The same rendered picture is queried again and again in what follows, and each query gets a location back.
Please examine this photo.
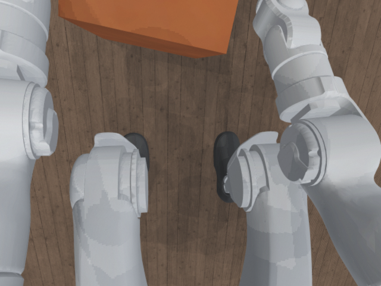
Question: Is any carton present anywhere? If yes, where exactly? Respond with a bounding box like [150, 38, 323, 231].
[58, 0, 238, 58]

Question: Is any robot right upper arm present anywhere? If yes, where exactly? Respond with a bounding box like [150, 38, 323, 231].
[277, 114, 381, 286]

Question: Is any robot left forearm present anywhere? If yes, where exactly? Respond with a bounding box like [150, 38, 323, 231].
[0, 0, 51, 88]

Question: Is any robot left upper arm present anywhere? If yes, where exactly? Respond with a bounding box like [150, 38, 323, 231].
[0, 78, 58, 286]

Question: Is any robot left thigh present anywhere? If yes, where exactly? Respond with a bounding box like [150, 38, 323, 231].
[73, 145, 148, 286]

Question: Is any left robot shin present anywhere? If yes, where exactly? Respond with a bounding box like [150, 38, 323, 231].
[70, 132, 137, 209]

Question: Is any robot right forearm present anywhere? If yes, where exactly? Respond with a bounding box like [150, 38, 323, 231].
[252, 0, 381, 146]

